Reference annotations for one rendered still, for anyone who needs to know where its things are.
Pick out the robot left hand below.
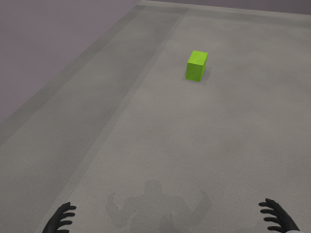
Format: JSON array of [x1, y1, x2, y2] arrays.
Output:
[[42, 202, 77, 233]]

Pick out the robot right hand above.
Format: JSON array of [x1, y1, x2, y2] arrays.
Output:
[[259, 198, 300, 233]]

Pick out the carton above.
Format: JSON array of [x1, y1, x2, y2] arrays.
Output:
[[186, 50, 208, 82]]

